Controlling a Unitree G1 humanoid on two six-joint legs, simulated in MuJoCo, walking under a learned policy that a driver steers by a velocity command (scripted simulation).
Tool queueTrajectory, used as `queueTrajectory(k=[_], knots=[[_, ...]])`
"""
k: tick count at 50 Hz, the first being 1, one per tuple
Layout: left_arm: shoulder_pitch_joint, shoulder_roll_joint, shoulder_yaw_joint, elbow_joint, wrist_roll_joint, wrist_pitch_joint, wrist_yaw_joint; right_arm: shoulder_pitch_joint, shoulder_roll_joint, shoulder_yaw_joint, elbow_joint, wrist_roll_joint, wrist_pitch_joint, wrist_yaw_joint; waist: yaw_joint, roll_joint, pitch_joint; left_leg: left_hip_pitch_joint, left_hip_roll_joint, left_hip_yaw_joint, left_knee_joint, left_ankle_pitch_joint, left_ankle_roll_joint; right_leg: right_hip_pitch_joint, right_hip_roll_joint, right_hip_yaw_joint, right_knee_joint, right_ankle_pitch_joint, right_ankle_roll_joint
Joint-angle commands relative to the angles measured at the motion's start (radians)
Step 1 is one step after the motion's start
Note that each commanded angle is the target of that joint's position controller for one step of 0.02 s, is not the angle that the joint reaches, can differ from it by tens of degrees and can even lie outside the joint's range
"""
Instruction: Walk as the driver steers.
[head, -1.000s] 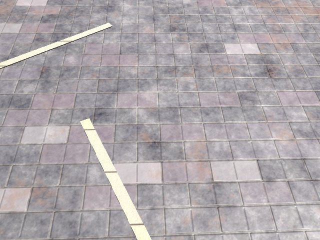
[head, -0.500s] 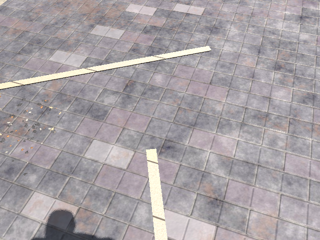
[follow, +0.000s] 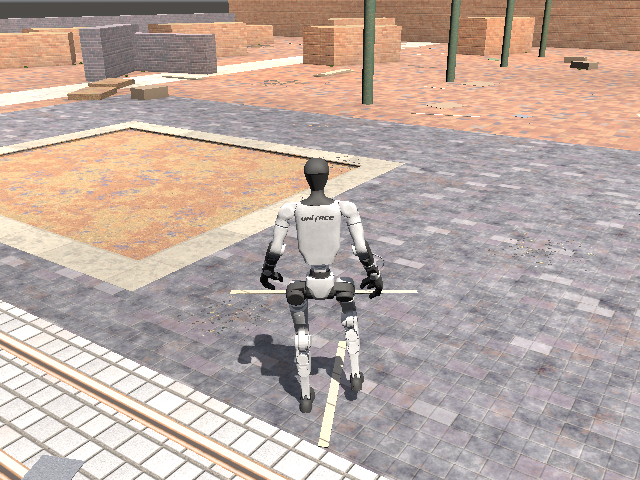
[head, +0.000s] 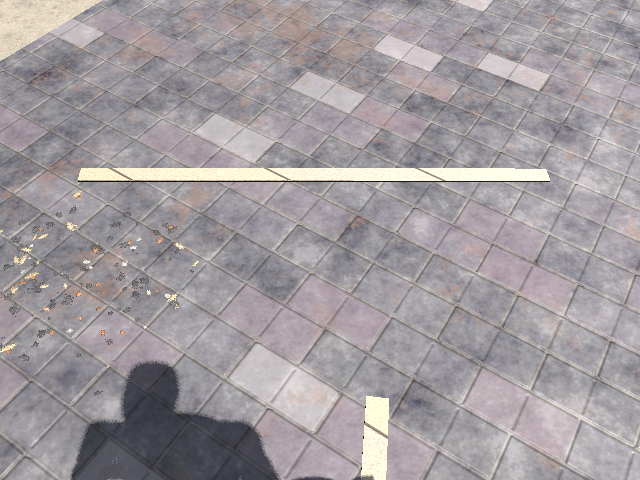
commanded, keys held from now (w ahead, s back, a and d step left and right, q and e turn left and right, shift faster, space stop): w+e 0.82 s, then s+e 0.18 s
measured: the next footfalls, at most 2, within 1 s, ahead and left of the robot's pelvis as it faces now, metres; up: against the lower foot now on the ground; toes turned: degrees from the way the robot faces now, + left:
right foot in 0.30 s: +0.35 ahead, -0.17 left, +0.00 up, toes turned -8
left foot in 0.78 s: +0.66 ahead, -0.03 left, +0.00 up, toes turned -27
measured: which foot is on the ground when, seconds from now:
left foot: down 0.00-0.32, up 0.34-0.76, down 0.78-1.00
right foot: up 0.00-0.28, down 0.30-0.80, up 0.82-1.00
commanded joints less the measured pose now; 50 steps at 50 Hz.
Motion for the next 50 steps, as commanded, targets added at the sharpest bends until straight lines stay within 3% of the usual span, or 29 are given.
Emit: queueTrajectory(k=[1,5,10,13,14,15,16,17,18,19,20,21,22,25,30,33,35,37,38,39,40,41,42,43,44,45,46,48,50], knots=[[0.016,0.049,0.007,-0.036,-0.002,0.006,-0.003,-0.038,-0.147,-0.035,-0.056,-0.002,-0.028,-0.016,0.016,0.101,-0.055,0.02,0.245,-0.122,-0.168,0.307,0.16,0.011,-0.013,-0.016,-0.142,0.202,0.012],[-0.091,0.037,-0.004,-0.061,-0.022,-0.001,-0.022,0.008,-0.165,-0.034,-0.013,-0.004,-0.036,-0.015,-0.041,0.1,-0.003,0.067,0.263,-0.066,-0.199,0.18,0.122,0.029,0.021,-0.035,-0.345,0.392,-0.021],[-0.156,0.046,-0.004,-0.111,-0.028,-0.004,-0.055,0.048,-0.177,-0.042,0.04,0.001,-0.024,-0.017,-0.062,0.088,0.043,0.275,0.343,-0.034,-0.142,0.276,0.098,-0.076,0.058,-0.026,-0.436,0.256,-0.081],[-0.069,0.074,0.012,-0.112,-0.019,-0.001,-0.064,0.012,-0.201,-0.049,0.035,0.003,-0.007,-0.031,-0.005,0.123,-0.035,0.329,0.338,0.02,0.008,0.685,0.054,0.067,0.127,-0.092,-0.443,0.12,-0.128],[0.035,0.105,0.031,-0.091,-0.015,0.003,-0.059,-0.007,-0.207,-0.049,0.029,0.004,0.002,-0.037,0.055,0.123,-0.105,0.312,0.31,0.058,0.155,0.851,0.031,0.217,0.173,-0.129,-0.458,0.116,-0.152],[0.175,0.156,0.055,-0.064,-0.014,0.006,-0.05,-0.009,-0.194,-0.041,0.02,0.001,0.005,-0.046,0.124,0.095,-0.188,0.198,0.269,0.099,0.369,0.823,-0.007,0.449,0.171,-0.089,-0.467,0.177,-0.188],[0.295,0.264,0.083,-0.062,-0.008,0.011,-0.036,0.073,-0.126,-0.017,-0.021,-0.018,-0.011,-0.048,0.121,-0.09,-0.331,-0.151,0.161,0.127,0.76,0.422,-0.074,0.826,-0.068,0.307,-0.465,0.193,-0.333],[0.309,0.234,0.072,-0.057,-0.027,0.01,-0.04,0.094,-0.076,0.007,-0.022,-0.023,-0.039,-0.031,0.099,-0.236,-0.438,-0.436,-0.01,-0.009,1.007,-0.369,-0.116,1.04,-0.205,0.761,-0.643,0.059,-0.464],[0.298,0.172,0.054,-0.062,-0.03,0.015,-0.036,0.025,-0.153,-0.008,-0.036,0.01,-0.068,-0.01,0.139,-0.137,-0.371,-0.555,0.064,-0.113,1.059,-0.344,-0.094,1.023,-0.183,0.7,-0.683,-0.09,-0.408],[0.254,0.146,0.048,-0.074,-0.023,0.019,-0.029,-0.062,-0.157,-0.004,-0.062,0.03,-0.082,-0.002,0.136,-0.061,-0.249,-0.582,0.109,-0.092,1.015,-0.273,-0.079,0.894,-0.149,0.569,-0.694,-0.095,-0.367],[0.196,0.134,0.042,-0.086,-0.017,0.022,-0.027,-0.106,-0.148,-0.002,-0.075,0.015,-0.089,-0.004,0.099,0.033,-0.144,-0.563,0.146,-0.073,0.912,-0.219,-0.075,0.728,-0.114,0.476,-0.713,-0.012,-0.344],[0.153,0.108,0.033,-0.101,-0.009,0.022,-0.024,-0.114,-0.158,-0.011,-0.075,-0.007,-0.083,-0.011,0.065,0.045,-0.104,-0.499,0.177,-0.069,0.825,-0.181,-0.08,0.614,-0.082,0.409,-0.734,0.087,-0.331],[0.128,0.106,0.03,-0.117,-0.003,0.025,-0.021,-0.096,-0.153,-0.014,-0.077,-0.013,-0.073,-0.013,0.036,0.017,-0.085,-0.447,0.184,-0.066,0.791,-0.165,-0.09,0.538,-0.059,0.385,-0.756,0.151,-0.335],[0.122,0.125,0.037,-0.118,-0.009,0.021,-0.007,-0.071,-0.122,-0.007,-0.072,-0.021,-0.048,-0.023,0.01,-0.008,-0.071,-0.409,0.187,-0.036,0.664,-0.122,-0.136,0.428,-0.027,0.298,-0.784,0.286,-0.346],[0.179,0.148,0.047,-0.092,-0.027,0.037,0.016,-0.246,-0.074,0.013,-0.103,-0.016,-0.053,-0.019,0.076,-0.034,-0.051,-0.322,0.127,-0.016,0.303,0.206,-0.17,0.366,0.054,0.206,-0.758,0.236,-0.272],[0.232,0.149,0.049,-0.074,-0.033,0.05,0.021,-0.322,-0.09,0.008,-0.119,0.001,-0.066,-0.006,0.106,-0.047,-0.052,-0.284,0.093,-0.028,0.192,0.24,-0.165,0.42,0.035,0.27,-0.711,0.174,-0.256],[0.243,0.141,0.048,-0.07,-0.033,0.058,0.023,-0.326,-0.115,-0.004,-0.122,0.005,-0.074,0.001,0.098,-0.06,-0.056,-0.265,0.084,-0.049,0.133,0.186,-0.147,0.488,0.014,0.339,-0.658,0.138,-0.241],[0.223,0.139,0.05,-0.076,-0.029,0.064,0.024,-0.274,-0.137,-0.018,-0.111,0.009,-0.083,0.003,0.059,-0.092,-0.061,-0.188,0.084,-0.046,0.097,0.115,-0.113,0.514,0.003,0.387,-0.598,0.153,-0.221],[0.208,0.118,0.044,-0.083,-0.027,0.064,0.023,-0.197,-0.155,-0.031,-0.092,0.006,-0.088,-0.002,0.014,-0.093,-0.093,-0.07,0.092,-0.034,0.056,0.125,-0.084,0.496,0.034,0.374,-0.532,0.184,-0.196],[0.194,0.069,0.026,-0.101,-0.019,0.059,0.018,-0.075,-0.195,-0.046,-0.081,-0.012,-0.093,-0.011,-0.047,-0.052,-0.2,0.15,0.202,-0.12,0.085,0.108,-0.026,0.419,0.081,0.318,-0.341,0.161,-0.161],[0.286,0.001,0.005,-0.124,-0.021,0.049,0.019,0.057,-0.279,-0.067,-0.065,-0.032,-0.086,-0.019,-0.048,0.154,-0.353,0.512,0.427,-0.446,0.077,0.02,0.103,0.138,0.213,0.174,-0.008,-0.11,-0.09],[0.338,0.035,0.001,-0.139,-0.037,0.041,0.019,0.108,-0.268,-0.071,-0.03,-0.008,-0.071,-0.009,-0.035,0.375,-0.388,0.591,0.547,-0.778,-0.012,-0.218,0.187,-0.092,0.2,0.121,0.203,-0.39,-0.064],[0.27,0.128,0.026,-0.127,-0.04,0.047,0.02,0.039,-0.182,-0.048,-0.057,-0.005,-0.065,-0.014,-0.052,0.237,-0.234,0.465,0.512,-0.668,-0.03,-0.163,0.154,-0.148,0.152,0.141,0.291,-0.329,-0.043],[0.181,0.151,0.037,-0.143,-0.026,0.057,0.023,-0.024,-0.144,-0.034,-0.07,-0.015,-0.054,-0.02,-0.048,0.146,-0.135,0.33,0.471,-0.475,-0.007,0.113,0.121,-0.125,0.129,0.109,0.307,-0.27,-0.024],[0.149,0.146,0.044,-0.154,-0.013,0.067,0.026,-0.077,-0.12,-0.023,-0.074,-0.022,-0.048,-0.02,-0.021,0.103,-0.087,0.217,0.427,-0.333,0.01,0.426,0.108,-0.079,0.113,0.092,0.284,-0.253,-0.005],[0.15,0.139,0.051,-0.158,-0.009,0.079,0.027,-0.113,-0.1,-0.017,-0.068,-0.021,-0.044,-0.02,0.011,0.113,-0.069,0.143,0.391,-0.232,0.02,0.614,0.096,-0.041,0.092,0.081,0.244,-0.256,0.006],[0.174,0.111,0.048,-0.156,-0.015,0.091,0.026,-0.131,-0.099,-0.015,-0.059,-0.02,-0.042,-0.019,0.034,0.143,-0.06,0.087,0.363,-0.16,0.005,0.673,0.084,0.0,0.082,0.057,0.203,-0.252,0.014],[0.18,0.06,0.035,-0.165,-0.024,0.108,0.027,-0.158,-0.132,-0.027,-0.04,-0.019,-0.037,-0.024,0.049,0.188,-0.07,0.058,0.353,-0.078,-0.03,0.743,0.108,0.017,0.09,0.014,0.12,-0.196,0.035],[0.165,0.049,0.03,-0.174,-0.022,0.116,0.02,-0.172,-0.164,-0.039,-0.025,-0.014,-0.02,-0.037,0.051,0.179,-0.11,0.075,0.366,-0.026,-0.042,0.742,0.122,0.042,0.079,0.002,0.015,-0.086,0.038]])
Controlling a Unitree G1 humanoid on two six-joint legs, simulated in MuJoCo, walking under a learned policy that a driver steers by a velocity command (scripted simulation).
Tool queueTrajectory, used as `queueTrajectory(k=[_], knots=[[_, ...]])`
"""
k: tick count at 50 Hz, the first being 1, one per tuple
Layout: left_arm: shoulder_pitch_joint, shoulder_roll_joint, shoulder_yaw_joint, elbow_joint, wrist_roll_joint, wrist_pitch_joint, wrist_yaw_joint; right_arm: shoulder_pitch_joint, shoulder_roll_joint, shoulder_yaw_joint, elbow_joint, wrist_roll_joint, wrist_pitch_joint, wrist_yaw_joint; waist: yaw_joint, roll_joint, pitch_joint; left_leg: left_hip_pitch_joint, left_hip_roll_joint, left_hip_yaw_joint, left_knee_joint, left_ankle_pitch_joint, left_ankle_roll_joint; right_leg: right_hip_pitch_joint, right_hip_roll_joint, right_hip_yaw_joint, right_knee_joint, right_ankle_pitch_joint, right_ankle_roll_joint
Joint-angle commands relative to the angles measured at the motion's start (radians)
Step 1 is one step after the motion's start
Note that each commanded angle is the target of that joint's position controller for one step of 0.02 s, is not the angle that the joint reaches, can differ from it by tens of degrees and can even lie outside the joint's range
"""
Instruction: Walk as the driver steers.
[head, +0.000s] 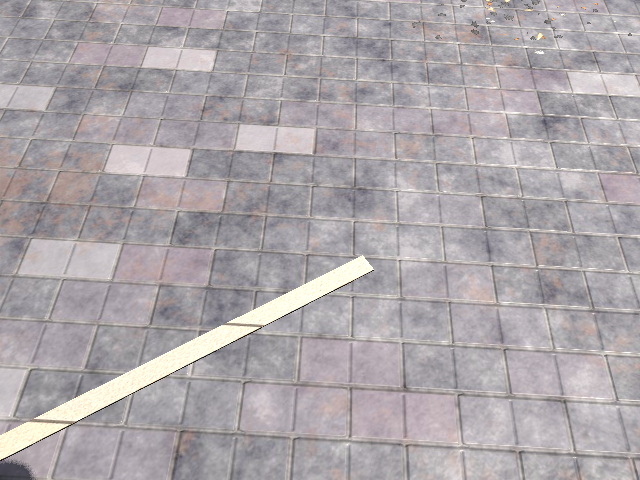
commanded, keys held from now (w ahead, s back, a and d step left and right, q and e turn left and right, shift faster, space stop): s+e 0.22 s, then w+e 0.78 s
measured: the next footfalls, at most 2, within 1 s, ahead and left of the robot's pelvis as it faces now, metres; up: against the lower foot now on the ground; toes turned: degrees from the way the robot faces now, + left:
right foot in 0.20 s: +0.19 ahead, -0.14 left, +0.00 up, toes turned -8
left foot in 0.56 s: +0.19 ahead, +0.11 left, +0.00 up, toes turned -22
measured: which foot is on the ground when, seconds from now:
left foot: down 0.00-0.20, up 0.22-0.54, down 0.56-1.00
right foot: up 0.00-0.18, down 0.20-0.56, up 0.58-1.00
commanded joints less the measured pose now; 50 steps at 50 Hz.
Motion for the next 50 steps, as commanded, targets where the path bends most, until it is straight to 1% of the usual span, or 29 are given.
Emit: queueTrajectory(k=[1,4,8,9,10,11,12,13,14,15,16,17,19,23,26,27,28,29,30,31,32,33,35,38,42,46,47,49,50], knots=[[0.073,0.025,0.006,-0.058,0.001,0.006,-0.011,-0.081,-0.17,-0.046,-0.054,0.01,0.011,-0.02,0.04,0.181,-0.148,0.121,0.261,-0.089,-0.099,0.725,0.188,0.033,-0.037,-0.006,-0.137,0.159,0.011],[0.02,0.03,0.009,-0.071,0.005,0.004,-0.037,-0.104,-0.176,-0.046,-0.038,0.023,0.033,-0.031,0.025,0.174,-0.154,0.111,0.245,-0.004,-0.088,0.617,0.165,0.134,-0.032,-0.039,-0.309,0.279,-0.013],[0.015,0.067,0.031,-0.093,0.007,0.007,-0.063,-0.096,-0.191,-0.054,-0.016,0.049,0.044,-0.027,0.033,0.159,-0.131,0.136,0.266,0.015,0.033,0.533,0.131,0.217,-0.008,-0.074,-0.491,0.273,-0.066],[0.054,0.076,0.04,-0.085,0.008,0.002,-0.062,-0.1,-0.181,-0.052,-0.012,0.057,0.046,-0.028,0.057,0.144,-0.134,0.117,0.242,0.04,0.114,0.52,0.101,0.294,0.018,-0.091,-0.586,0.332,-0.09],[0.105,0.119,0.058,-0.075,0.017,-0.005,-0.05,-0.051,-0.16,-0.046,0.003,0.05,0.043,-0.025,0.073,0.08,-0.157,0.074,0.18,0.068,0.242,0.461,0.05,0.411,0.032,-0.066,-0.671,0.509,-0.127],[0.133,0.235,0.084,-0.104,0.028,-0.011,-0.025,-0.024,-0.125,-0.032,-0.022,0.004,0.039,-0.018,0.07,-0.166,-0.208,-0.137,0.078,0.113,0.53,0.038,-0.042,0.605,-0.198,0.239,-0.672,1.137,-0.228],[0.1,0.265,0.074,-0.127,0.059,-0.012,-0.019,0.033,-0.099,-0.014,-0.028,-0.015,0.045,-0.007,0.02,-0.276,-0.346,-0.325,-0.046,-0.028,0.799,-0.535,-0.084,0.714,-0.407,0.542,-0.666,1.189,-0.456],[0.081,0.201,0.063,-0.133,0.042,-0.013,-0.025,0.005,-0.166,-0.031,-0.009,0.006,0.059,-0.001,0.065,-0.126,-0.403,-0.322,-0.006,-0.159,0.86,-0.485,-0.073,0.662,-0.347,0.496,-0.708,0.804,-0.44],[0.036,0.169,0.053,-0.126,0.022,-0.015,-0.026,-0.032,-0.178,-0.036,-0.02,0.027,0.066,0.0,0.044,-0.075,-0.308,-0.358,0.018,-0.153,0.831,-0.39,-0.053,0.576,-0.274,0.416,-0.744,0.448,-0.372],[0.011,0.142,0.049,-0.118,0.0,-0.011,-0.02,-0.045,-0.162,-0.037,-0.014,0.021,0.068,-0.004,0.028,-0.017,-0.243,-0.372,0.041,-0.141,0.744,-0.307,-0.044,0.501,-0.211,0.384,-0.793,0.086,-0.307],[-0.02,0.137,0.044,-0.122,-0.005,-0.006,-0.013,-0.063,-0.169,-0.042,-0.02,0.013,0.07,-0.008,0.017,-0.059,-0.195,-0.345,0.043,-0.124,0.672,-0.254,-0.047,0.415,-0.183,0.375,-0.832,-0.066,-0.283],[-0.043,0.14,0.042,-0.131,0.008,-0.002,-0.006,-0.064,-0.162,-0.04,-0.024,0.012,0.069,-0.004,0.001,-0.104,-0.177,-0.286,0.027,-0.102,0.639,-0.217,-0.053,0.341,-0.152,0.36,-0.861,-0.109,-0.276],[-0.054,0.135,0.044,-0.142,0.022,-0.003,0.007,-0.048,-0.138,-0.034,-0.018,0.016,0.056,0.004,-0.003,-0.131,-0.182,-0.215,0.005,-0.089,0.532,-0.206,-0.062,0.304,-0.128,0.343,-0.877,-0.111,-0.277],[-0.022,0.153,0.052,-0.134,0.004,-0.002,0.013,-0.05,-0.116,-0.025,-0.022,0.02,0.033,0.016,0.008,-0.131,-0.177,-0.084,-0.028,-0.085,0.314,-0.233,-0.051,0.258,-0.117,0.372,-0.856,-0.174,-0.273],[-0.048,0.138,0.046,-0.14,-0.008,0.011,0.012,0.054,-0.123,-0.034,0.011,0.031,0.018,0.025,-0.056,-0.122,-0.136,0.099,-0.031,-0.068,0.097,-0.105,-0.008,0.135,-0.08,0.391,-0.83,-0.258,-0.232],[-0.068,0.109,0.039,-0.148,-0.007,0.014,0.014,0.134,-0.136,-0.041,0.04,0.026,0.016,0.021,-0.093,-0.094,-0.119,0.206,0.0,-0.076,0.014,-0.098,0.013,0.043,-0.032,0.349,-0.761,-0.27,-0.183],[-0.065,0.029,0.019,-0.152,-0.009,0.014,0.014,0.232,-0.193,-0.057,0.063,0.016,0.014,0.014,-0.107,0.082,-0.126,0.323,0.196,-0.292,-0.096,-0.276,0.055,-0.104,0.062,0.219,-0.446,-0.251,-0.115],[-0.065,0.01,0.013,-0.194,-0.012,-0.001,0.008,0.188,-0.285,-0.071,0.043,-0.016,0.012,0.018,-0.058,0.273,-0.053,0.259,0.4,-0.661,-0.229,-0.578,0.151,-0.302,0.137,0.115,-0.205,-0.135,-0.096],[-0.068,0.071,0.025,-0.198,-0.011,-0.016,0.002,0.09,-0.27,-0.07,0.011,-0.025,0.0,0.012,-0.018,0.274,0.019,0.179,0.431,-0.718,-0.272,-0.668,0.196,-0.348,0.052,0.162,-0.082,-0.048,-0.099],[-0.039,0.103,0.037,-0.171,-0.008,-0.02,-0.005,0.028,-0.208,-0.055,-0.004,-0.004,-0.007,0.0,0.008,0.25,0.047,0.18,0.382,-0.615,-0.27,-0.596,0.164,-0.362,0.038,0.16,-0.033,0.039,-0.092],[-0.006,0.107,0.041,-0.138,0.0,-0.019,-0.007,0.013,-0.173,-0.045,-0.009,0.01,-0.009,-0.007,0.017,0.221,0.036,0.199,0.331,-0.507,-0.262,-0.486,0.125,-0.341,0.028,0.14,0.0,0.092,-0.077],[-0.003,0.097,0.041,-0.127,0.007,-0.022,-0.01,0.025,-0.163,-0.041,-0.004,0.013,-0.01,-0.012,0.01,0.2,0.033,0.198,0.303,-0.419,-0.264,-0.385,0.106,-0.326,0.018,0.122,0.032,0.142,-0.065],[-0.024,0.061,0.032,-0.122,0.006,-0.028,-0.017,0.08,-0.15,-0.035,0.011,0.003,-0.019,-0.018,-0.015,0.171,0.025,0.189,0.268,-0.27,-0.271,-0.212,0.094,-0.291,0.005,0.087,0.084,0.23,-0.05],[-0.073,0.032,0.021,-0.132,-0.004,-0.031,-0.022,0.15,-0.144,-0.032,0.035,-0.005,-0.019,-0.017,-0.052,0.16,0.028,0.228,0.254,-0.146,-0.266,-0.062,0.102,-0.296,-0.016,0.064,0.036,0.305,-0.032],[-0.176,-0.001,0.003,-0.162,-0.008,-0.038,-0.048,0.181,-0.174,-0.035,0.055,0.001,-0.005,-0.014,-0.094,0.173,0.059,0.251,0.261,-0.036,-0.27,0.059,0.105,-0.235,-0.043,-0.009,-0.19,0.363,-0.027],[-0.258,-0.025,-0.013,-0.187,-0.014,-0.046,-0.08,0.217,-0.209,-0.044,0.088,0.024,0.007,-0.01,-0.113,0.156,0.1,0.301,0.296,0.032,-0.261,0.149,0.103,-0.154,-0.044,-0.09,-0.369,0.303,-0.071],[-0.257,-0.021,-0.012,-0.19,-0.014,-0.046,-0.085,0.213,-0.219,-0.047,0.093,0.031,0.011,-0.008,-0.1,0.159,0.096,0.313,0.299,0.055,-0.236,0.247,0.095,-0.108,-0.031,-0.111,-0.408,0.267,-0.092],[-0.203,0.019,0.007,-0.183,-0.004,-0.044,-0.086,0.204,-0.256,-0.058,0.098,0.044,0.016,-0.01,-0.039,0.196,0.023,0.335,0.299,0.106,-0.093,0.717,0.078,0.067,0.04,-0.168,-0.45,0.188,-0.142],[-0.092,0.059,0.029,-0.158,-0.003,-0.039,-0.082,0.195,-0.272,-0.062,0.099,0.049,0.019,-0.013,0.035,0.203,-0.056,0.326,0.293,0.131,0.062,0.918,0.065,0.226,0.083,-0.185,-0.48,0.179,-0.176]])
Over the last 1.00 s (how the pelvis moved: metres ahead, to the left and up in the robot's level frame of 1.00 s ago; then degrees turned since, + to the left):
0.56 -0.10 0.00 -30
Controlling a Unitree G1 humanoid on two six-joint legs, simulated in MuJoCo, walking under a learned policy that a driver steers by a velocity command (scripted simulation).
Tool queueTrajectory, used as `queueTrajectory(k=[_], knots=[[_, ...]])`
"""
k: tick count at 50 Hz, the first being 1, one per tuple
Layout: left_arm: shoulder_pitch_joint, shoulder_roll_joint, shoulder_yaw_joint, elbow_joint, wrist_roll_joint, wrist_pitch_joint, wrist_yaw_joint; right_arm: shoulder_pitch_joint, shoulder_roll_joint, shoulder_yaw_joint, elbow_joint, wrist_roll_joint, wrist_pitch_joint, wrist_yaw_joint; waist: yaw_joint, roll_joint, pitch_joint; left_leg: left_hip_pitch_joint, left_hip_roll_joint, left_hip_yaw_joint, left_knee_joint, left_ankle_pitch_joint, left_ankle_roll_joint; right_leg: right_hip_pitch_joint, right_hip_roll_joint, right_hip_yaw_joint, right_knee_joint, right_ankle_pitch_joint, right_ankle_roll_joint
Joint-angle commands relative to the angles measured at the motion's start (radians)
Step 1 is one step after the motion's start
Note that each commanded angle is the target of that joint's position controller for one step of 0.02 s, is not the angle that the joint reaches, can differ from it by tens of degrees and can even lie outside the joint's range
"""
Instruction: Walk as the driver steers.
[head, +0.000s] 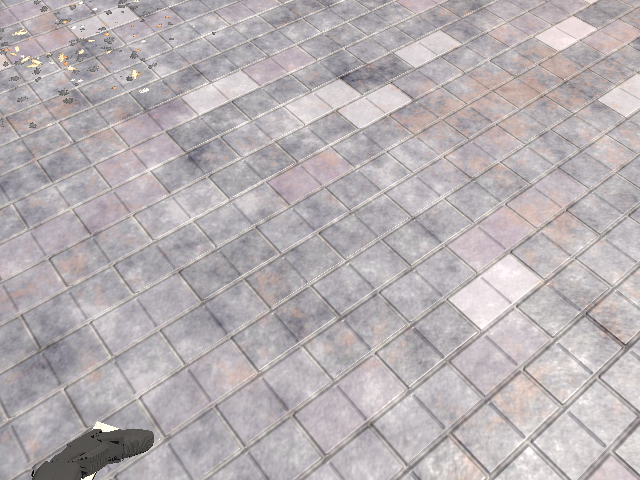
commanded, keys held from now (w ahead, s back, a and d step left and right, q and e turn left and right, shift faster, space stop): w+e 0.16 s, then w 0.62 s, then w+q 0.22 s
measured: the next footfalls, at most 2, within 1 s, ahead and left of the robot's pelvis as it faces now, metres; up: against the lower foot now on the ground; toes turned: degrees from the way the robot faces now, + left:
right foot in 0.04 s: +0.17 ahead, -0.11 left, +0.00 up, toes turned -4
left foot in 0.52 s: +0.52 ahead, +0.05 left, +0.00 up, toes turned -11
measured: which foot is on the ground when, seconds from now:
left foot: down 0.00-0.02, up 0.04-0.50, down 0.52-1.00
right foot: up 0.00-0.02, down 0.04-0.54, up 0.56-1.00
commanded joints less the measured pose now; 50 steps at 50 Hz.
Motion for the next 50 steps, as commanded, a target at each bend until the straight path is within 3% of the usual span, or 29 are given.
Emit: queueTrajectory(k=[1,2,3,4,5,6,7,9,11,13,16,19,21,24,25,26,27,28,29,30,31,32,33,36,39,42,46,48,50], knots=[[0.219,0.179,0.084,-0.019,0.0,-0.005,0.013,-0.045,-0.233,-0.055,-0.053,0.019,-0.007,-0.011,0.229,0.137,-0.129,-0.167,0.167,-0.017,0.389,1.189,0.136,0.475,0.128,-0.076,-0.119,0.027,-0.104],[0.376,0.244,0.11,0.02,-0.007,0.01,0.037,-0.038,-0.181,-0.036,-0.082,-0.008,-0.018,-0.011,0.287,0.021,-0.229,-0.458,0.129,-0.038,0.691,0.737,0.097,0.816,0.001,0.137,-0.112,0.015,-0.157],[0.32,0.355,0.11,0.004,-0.01,-0.005,0.044,0.033,-0.036,0.012,-0.155,-0.043,-0.048,0.003,0.148,-0.246,-0.35,-0.845,-0.073,-0.156,1.029,-0.144,0.047,1.058,-0.278,0.751,-0.23,-0.187,-0.343],[0.363,0.263,0.089,-0.005,-0.001,-0.021,0.041,-0.098,-0.14,-0.009,-0.17,0.0,-0.083,0.01,0.246,-0.13,-0.424,-0.93,-0.072,-0.342,1.12,-0.108,0.055,1.046,-0.311,0.874,-0.366,-0.268,-0.356],[0.33,0.214,0.07,0.021,0.008,-0.037,0.037,-0.189,-0.168,-0.018,-0.206,0.03,-0.097,0.012,0.239,-0.108,-0.255,-0.998,-0.032,-0.327,1.093,-0.004,0.072,0.929,-0.274,0.711,-0.376,-0.161,-0.302],[0.267,0.188,0.061,0.021,0.004,-0.045,0.038,-0.192,-0.153,-0.012,-0.203,0.014,-0.104,0.006,0.189,-0.033,-0.168,-0.95,0.01,-0.324,1.006,0.081,0.079,0.768,-0.223,0.584,-0.375,-0.058,-0.269],[0.197,0.166,0.052,0.011,0.008,-0.045,0.039,-0.183,-0.152,-0.016,-0.191,-0.012,-0.101,0.002,0.142,-0.013,-0.112,-0.881,0.033,-0.323,0.929,0.123,0.071,0.629,-0.178,0.492,-0.385,0.04,-0.248],[0.131,0.139,0.04,0.001,0.026,-0.051,0.045,-0.136,-0.146,-0.021,-0.175,-0.021,-0.076,0.01,0.082,-0.039,-0.08,-0.786,0.054,-0.321,0.865,0.172,0.054,0.483,-0.143,0.415,-0.435,0.152,-0.245],[0.132,0.138,0.037,0.027,0.019,-0.061,0.053,-0.132,-0.118,-0.014,-0.166,-0.03,-0.055,0.015,0.07,-0.031,-0.056,-0.764,0.049,-0.291,0.794,0.21,0.022,0.399,-0.132,0.344,-0.461,0.254,-0.252],[0.157,0.15,0.037,0.057,0.019,-0.065,0.063,-0.208,-0.092,-0.003,-0.189,-0.035,-0.051,0.016,0.09,-0.036,-0.018,-0.775,0.041,-0.275,0.663,0.329,0.002,0.352,-0.103,0.279,-0.479,0.292,-0.235],[0.2,0.161,0.038,0.094,0.014,-0.063,0.069,-0.341,-0.059,0.014,-0.214,-0.029,-0.062,0.028,0.148,-0.043,0.006,-0.696,-0.004,-0.252,0.395,0.569,0.015,0.322,-0.053,0.205,-0.469,0.223,-0.179],[0.268,0.184,0.043,0.137,0.003,-0.066,0.069,-0.435,-0.07,0.015,-0.242,-0.009,-0.069,0.043,0.188,-0.045,0.032,-0.677,-0.03,-0.264,0.275,0.638,0.039,0.383,-0.102,0.251,-0.471,0.122,-0.173],[0.291,0.183,0.044,0.16,0.0,-0.06,0.07,-0.457,-0.092,0.007,-0.258,-0.01,-0.072,0.051,0.187,-0.052,0.042,-0.722,-0.031,-0.285,0.227,0.583,0.07,0.49,-0.147,0.285,-0.425,0.152,-0.164],[0.298,0.19,0.049,0.18,0.005,-0.043,0.075,-0.416,-0.114,-0.004,-0.259,-0.013,-0.072,0.057,0.154,-0.075,0.022,-0.685,-0.054,-0.268,0.201,0.431,0.116,0.605,-0.184,0.309,-0.339,0.329,-0.134],[0.284,0.194,0.049,0.179,0.007,-0.038,0.075,-0.349,-0.132,-0.016,-0.245,-0.015,-0.073,0.053,0.113,-0.08,-0.022,-0.579,-0.087,-0.233,0.185,0.396,0.139,0.613,-0.159,0.291,-0.251,0.505,-0.118],[0.276,0.177,0.039,0.175,0.014,-0.033,0.075,-0.218,-0.165,-0.034,-0.215,-0.018,-0.073,0.046,0.046,-0.064,-0.122,-0.378,-0.085,-0.223,0.189,0.437,0.175,0.572,-0.104,0.249,-0.079,0.602,-0.091],[0.311,0.126,0.018,0.157,0.036,-0.033,0.076,-0.056,-0.228,-0.047,-0.199,-0.031,-0.072,0.04,0.002,0.04,-0.288,-0.052,0.089,-0.41,0.25,0.489,0.252,0.373,-0.031,0.213,0.22,0.364,-0.054],[0.453,0.041,-0.006,0.163,0.011,-0.049,0.07,0.022,-0.264,-0.062,-0.159,-0.027,-0.064,0.049,0.048,0.342,-0.425,0.255,0.287,-0.892,0.113,0.197,0.404,0.019,0.137,0.164,0.568,-0.329,0.022],[0.384,0.13,0.006,0.172,-0.002,-0.06,0.067,0.03,-0.167,-0.036,-0.162,-0.003,-0.062,0.052,0.007,0.236,-0.378,0.245,0.277,-0.99,0.016,-0.002,0.369,-0.101,0.099,0.252,0.661,-0.404,0.018],[0.261,0.176,0.02,0.14,-0.016,-0.065,0.064,-0.046,-0.136,-0.025,-0.171,-0.003,-0.056,0.045,0.002,0.145,-0.22,0.116,0.254,-0.843,-0.003,0.003,0.328,-0.162,0.047,0.216,0.672,-0.321,0.016],[0.191,0.167,0.015,0.122,-0.007,-0.069,0.066,-0.112,-0.128,-0.019,-0.182,-0.015,-0.05,0.041,0.026,0.057,-0.13,-0.028,0.214,-0.734,-0.021,0.112,0.308,-0.144,-0.001,0.171,0.628,-0.241,0.017],[0.163,0.153,0.017,0.114,0.008,-0.072,0.066,-0.149,-0.117,-0.015,-0.183,-0.024,-0.049,0.04,0.054,0.041,-0.066,-0.139,0.182,-0.661,-0.046,0.22,0.309,-0.122,-0.033,0.158,0.562,-0.189,0.021],[0.183,0.139,0.019,0.119,0.011,-0.069,0.065,-0.166,-0.101,-0.008,-0.185,-0.033,-0.053,0.039,0.085,0.067,-0.06,-0.202,0.153,-0.61,-0.069,0.289,0.303,-0.064,-0.061,0.159,0.521,-0.153,0.023],[0.219,0.093,0.009,0.137,0.014,-0.051,0.067,-0.166,-0.1,-0.008,-0.168,-0.018,-0.063,0.039,0.114,0.096,-0.052,-0.275,0.126,-0.506,-0.127,0.397,0.322,-0.023,-0.079,0.132,0.422,-0.13,0.046],[0.122,0.072,-0.001,0.11,0.023,-0.051,0.068,-0.145,-0.135,-0.019,-0.147,-0.014,-0.059,0.03,0.095,0.074,-0.014,-0.283,0.117,-0.429,-0.169,0.451,0.324,-0.071,-0.094,0.117,0.252,0.007,0.071],[0.011,0.054,-0.008,0.086,0.025,-0.067,0.06,-0.102,-0.147,-0.022,-0.125,-0.002,-0.045,0.021,0.061,0.068,0.011,-0.297,0.074,-0.375,-0.167,0.463,0.294,-0.02,-0.064,0.101,0.042,0.171,0.083],[-0.104,0.063,-0.006,0.06,0.013,-0.087,0.041,-0.029,-0.165,-0.03,-0.094,0.009,-0.026,0.013,0.026,0.075,0.026,-0.263,0.093,-0.403,-0.119,0.431,0.281,0.045,-0.017,0.096,-0.109,0.236,0.089],[-0.115,0.086,0.002,0.054,0.01,-0.097,0.033,-0.024,-0.17,-0.035,-0.089,0.012,-0.015,0.006,0.041,0.091,0.024,-0.219,0.118,-0.449,-0.074,0.409,0.263,0.074,-0.01,0.116,-0.166,0.192,0.073],[-0.059,0.116,0.016,0.069,0.009,-0.105,0.033,-0.036,-0.18,-0.042,-0.088,0.01,-0.006,0.001,0.086,0.111,0.001,-0.205,0.128,-0.477,-0.005,0.445,0.242,0.173,0.002,0.106,-0.201,0.125,0.049]])
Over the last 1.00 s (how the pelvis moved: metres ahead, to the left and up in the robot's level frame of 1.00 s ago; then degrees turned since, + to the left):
0.24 -0.09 -0.02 -36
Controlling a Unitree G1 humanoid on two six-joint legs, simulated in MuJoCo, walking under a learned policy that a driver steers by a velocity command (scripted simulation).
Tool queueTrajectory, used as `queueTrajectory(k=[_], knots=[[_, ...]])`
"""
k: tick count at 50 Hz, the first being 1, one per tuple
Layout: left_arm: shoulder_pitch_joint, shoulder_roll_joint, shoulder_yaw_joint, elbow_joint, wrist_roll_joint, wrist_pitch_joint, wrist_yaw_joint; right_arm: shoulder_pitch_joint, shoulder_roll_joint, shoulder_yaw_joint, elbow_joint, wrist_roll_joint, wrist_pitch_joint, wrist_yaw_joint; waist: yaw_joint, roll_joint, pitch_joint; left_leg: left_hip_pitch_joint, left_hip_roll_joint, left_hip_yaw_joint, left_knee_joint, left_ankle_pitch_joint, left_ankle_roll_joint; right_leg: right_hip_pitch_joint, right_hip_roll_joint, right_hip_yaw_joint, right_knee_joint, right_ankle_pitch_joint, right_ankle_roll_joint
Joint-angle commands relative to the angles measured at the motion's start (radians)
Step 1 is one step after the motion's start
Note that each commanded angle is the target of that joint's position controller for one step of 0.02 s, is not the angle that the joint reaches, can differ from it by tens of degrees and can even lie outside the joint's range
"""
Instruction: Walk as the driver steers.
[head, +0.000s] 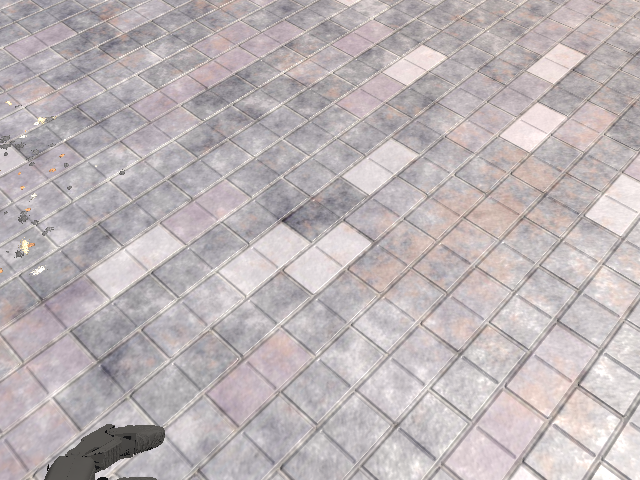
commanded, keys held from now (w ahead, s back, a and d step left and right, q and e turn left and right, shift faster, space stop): w+q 1.00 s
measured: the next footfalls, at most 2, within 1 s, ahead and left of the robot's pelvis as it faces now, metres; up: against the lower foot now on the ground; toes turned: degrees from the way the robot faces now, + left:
right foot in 0.04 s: +0.19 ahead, -0.14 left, +0.00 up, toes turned +3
left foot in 0.56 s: +0.42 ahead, +0.17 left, +0.00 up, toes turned +22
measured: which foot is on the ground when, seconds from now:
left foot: down 0.00-0.06, up 0.08-0.54, down 0.56-1.00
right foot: up 0.00-0.02, down 0.04-0.56, up 0.58-1.00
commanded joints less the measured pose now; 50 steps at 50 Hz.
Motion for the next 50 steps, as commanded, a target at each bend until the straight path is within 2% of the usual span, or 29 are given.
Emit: queueTrajectory(k=[1,2,3,4,5,6,7,8,9,11,14,18,21,23,25,26,27,28,29,30,31,32,33,34,35,38,43,47,50], knots=[[0.096,0.156,0.062,-0.031,-0.001,-0.027,0.005,-0.031,-0.171,-0.044,-0.053,0.0,0.003,-0.012,0.135,0.123,-0.047,-0.084,0.228,-0.178,0.094,0.408,0.124,0.254,0.027,-0.028,-0.067,-0.062,-0.046],[0.238,0.204,0.081,-0.004,0.013,-0.03,0.014,-0.036,-0.124,-0.026,-0.066,-0.011,0.001,-0.01,0.202,0.094,-0.164,-0.179,0.167,-0.137,0.303,0.37,0.089,0.489,-0.05,0.027,-0.035,-0.06,-0.091],[0.371,0.292,0.103,0.01,0.031,-0.023,0.023,0.028,-0.033,0.002,-0.102,-0.024,-0.009,-0.01,0.216,-0.108,-0.333,-0.489,0.04,-0.038,0.661,0.057,0.023,0.858,-0.289,0.333,-0.022,-0.125,-0.193],[0.401,0.272,0.098,0.026,0.023,-0.011,0.017,0.08,-0.032,0.006,-0.114,0.003,-0.021,-0.01,0.199,-0.301,-0.401,-0.697,0.004,-0.07,0.88,-0.281,0.001,0.927,-0.389,0.658,-0.158,-0.343,-0.279],[0.35,0.192,0.076,0.022,0.012,-0.009,0.017,0.019,-0.133,-0.022,-0.109,0.023,-0.021,-0.011,0.208,-0.172,-0.258,-0.772,0.063,-0.108,0.971,-0.215,0.001,0.815,-0.353,0.568,-0.196,-0.451,-0.243],[0.296,0.153,0.063,0.02,0.009,-0.007,0.02,-0.054,-0.148,-0.029,-0.125,0.021,-0.018,-0.01,0.197,-0.114,-0.158,-0.78,0.1,-0.082,0.972,-0.129,0.001,0.694,-0.318,0.424,-0.21,-0.407,-0.212],[0.238,0.124,0.053,0.025,0.013,-0.008,0.018,-0.084,-0.136,-0.031,-0.13,0.011,-0.011,-0.01,0.169,-0.069,-0.093,-0.746,0.13,-0.073,0.936,-0.06,-0.005,0.578,-0.275,0.325,-0.243,-0.313,-0.199],[0.197,0.097,0.047,0.029,0.019,-0.011,0.017,-0.09,-0.124,-0.036,-0.132,0.004,-0.001,-0.008,0.141,-0.084,-0.055,-0.709,0.157,-0.078,0.895,-0.011,-0.008,0.499,-0.243,0.242,-0.274,-0.241,-0.191],[0.173,0.097,0.048,0.035,0.023,-0.015,0.018,-0.078,-0.105,-0.035,-0.133,0.006,0.01,-0.004,0.119,-0.103,-0.036,-0.662,0.172,-0.074,0.878,0.019,-0.013,0.438,-0.226,0.181,-0.305,-0.192,-0.187],[0.158,0.108,0.056,0.052,0.022,-0.028,0.021,-0.085,-0.073,-0.032,-0.144,0.006,0.029,-0.001,0.103,-0.079,-0.014,-0.651,0.18,-0.064,0.853,0.061,-0.026,0.391,-0.221,0.089,-0.346,-0.094,-0.201],[0.171,0.139,0.068,0.081,0.024,-0.032,0.028,-0.142,-0.06,-0.028,-0.174,-0.002,0.035,0.002,0.108,-0.036,0.009,-0.696,0.184,-0.068,0.735,0.171,-0.041,0.407,-0.224,-0.013,-0.369,0.006,-0.212],[0.195,0.176,0.076,0.104,0.018,-0.019,0.037,-0.26,-0.038,-0.015,-0.212,-0.002,0.023,0.028,0.151,-0.013,0.037,-0.658,0.167,-0.005,0.501,0.343,-0.024,0.439,-0.203,-0.143,-0.372,0.048,-0.188],[0.241,0.204,0.085,0.128,0.004,-0.003,0.038,-0.349,-0.037,-0.011,-0.255,-0.001,0.024,0.045,0.181,-0.003,0.065,-0.665,0.156,0.034,0.398,0.334,0.001,0.518,-0.229,-0.186,-0.356,0.061,-0.173],[0.257,0.221,0.092,0.141,-0.008,0.011,0.038,-0.38,-0.05,-0.015,-0.281,-0.002,0.026,0.054,0.18,-0.009,0.072,-0.666,0.14,0.059,0.358,0.272,0.027,0.585,-0.248,-0.208,-0.314,0.136,-0.156],[0.25,0.25,0.101,0.142,-0.018,0.024,0.041,-0.352,-0.079,-0.029,-0.292,-0.006,0.032,0.058,0.144,-0.038,0.032,-0.576,0.085,0.112,0.342,0.171,0.065,0.624,-0.249,-0.243,-0.2,0.429,-0.135],[0.243,0.265,0.105,0.14,-0.023,0.031,0.044,-0.286,-0.105,-0.045,-0.282,-0.008,0.036,0.056,0.1,-0.052,-0.018,-0.476,0.043,0.142,0.339,0.126,0.09,0.626,-0.24,-0.261,-0.084,0.587,-0.123],[0.228,0.262,0.103,0.137,-0.029,0.038,0.046,-0.145,-0.146,-0.071,-0.247,-0.005,0.04,0.049,0.015,-0.036,-0.091,-0.281,-0.007,0.163,0.282,0.164,0.123,0.573,-0.209,-0.292,0.109,0.644,-0.098],[0.242,0.228,0.089,0.128,-0.012,0.035,0.05,0.031,-0.216,-0.107,-0.2,-0.001,0.05,0.031,-0.062,0.028,-0.182,0.027,0.016,0.066,0.259,0.199,0.167,0.364,-0.17,-0.296,0.386,0.447,-0.054],[0.337,0.076,0.039,0.069,0.039,0.014,0.036,0.008,-0.344,-0.125,-0.202,0.011,0.045,0.019,0.058,0.332,-0.244,0.366,0.289,-0.482,0.189,0.083,0.346,-0.114,0.021,-0.252,0.764,-0.495,0.015],[0.26,0.131,0.039,0.059,0.011,-0.024,0.023,0.036,-0.275,-0.099,-0.245,0.002,0.024,0.027,-0.004,0.226,-0.418,0.433,0.383,-0.809,0.011,-0.101,0.419,-0.228,0.073,0.007,0.899,-0.617,0.008],[0.147,0.196,0.057,0.027,-0.032,-0.044,0.015,0.006,-0.212,-0.08,-0.232,-0.01,0.008,0.033,-0.025,0.15,-0.276,0.349,0.36,-0.68,-0.023,-0.052,0.354,-0.312,0.023,0.029,0.894,-0.519,-0.015],[0.126,0.178,0.049,0.018,-0.027,-0.055,0.019,-0.045,-0.191,-0.072,-0.231,-0.009,-0.001,0.032,0.015,0.092,-0.181,0.209,0.319,-0.56,-0.018,0.032,0.319,-0.293,-0.019,0.024,0.811,-0.431,-0.03],[0.131,0.176,0.051,0.031,-0.001,-0.056,0.027,-0.116,-0.159,-0.062,-0.24,-0.01,-0.003,0.029,0.061,0.047,-0.119,0.069,0.279,-0.457,-0.019,0.153,0.291,-0.228,-0.052,0.024,0.72,-0.378,-0.025],[0.154,0.185,0.058,0.039,0.012,-0.047,0.029,-0.16,-0.135,-0.052,-0.256,-0.022,-0.004,0.024,0.099,0.067,-0.099,-0.03,0.25,-0.392,-0.034,0.253,0.28,-0.15,-0.073,0.032,0.664,-0.339,-0.02],[0.168,0.184,0.06,0.041,0.016,-0.034,0.027,-0.177,-0.131,-0.05,-0.265,-0.027,-0.005,0.021,0.116,0.076,-0.09,-0.088,0.234,-0.369,-0.054,0.301,0.279,-0.105,-0.075,0.03,0.63,-0.32,-0.009],[0.144,0.14,0.05,0.034,0.029,-0.009,0.03,-0.16,-0.156,-0.056,-0.251,-0.018,-0.01,0.004,0.124,0.062,-0.06,-0.194,0.201,-0.279,-0.08,0.405,0.283,-0.078,-0.055,0.0,0.49,-0.242,0.038],[-0.041,0.097,0.028,-0.013,0.019,-0.012,0.018,-0.091,-0.178,-0.065,-0.214,-0.007,0.0,-0.017,0.055,0.101,-0.012,-0.26,0.133,-0.217,-0.07,0.261,0.209,0.003,0.014,-0.009,0.126,0.064,0.059],[-0.094,0.134,0.039,-0.039,0.005,-0.026,0.005,-0.041,-0.169,-0.066,-0.183,0.002,0.009,-0.019,0.04,0.12,-0.01,-0.186,0.169,-0.311,0.003,0.182,0.188,0.045,0.035,0.027,0.014,0.057,0.037],[-0.031,0.166,0.058,-0.028,0.001,-0.04,0.002,-0.054,-0.163,-0.068,-0.182,-0.001,0.019,-0.023,0.082,0.166,-0.022,-0.136,0.184,-0.384,0.097,0.21,0.165,0.132,0.044,0.02,-0.026,-0.068,-0.004]])
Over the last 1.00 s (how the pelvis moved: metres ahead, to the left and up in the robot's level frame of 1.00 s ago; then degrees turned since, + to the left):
0.57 -0.08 0.02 -8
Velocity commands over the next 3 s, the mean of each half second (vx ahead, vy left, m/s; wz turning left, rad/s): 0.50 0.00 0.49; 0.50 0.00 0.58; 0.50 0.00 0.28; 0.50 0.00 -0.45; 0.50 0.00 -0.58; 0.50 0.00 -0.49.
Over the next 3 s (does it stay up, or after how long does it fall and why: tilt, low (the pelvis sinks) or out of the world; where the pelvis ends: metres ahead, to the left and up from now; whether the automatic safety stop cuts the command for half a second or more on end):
stays up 1.47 0.52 -0.01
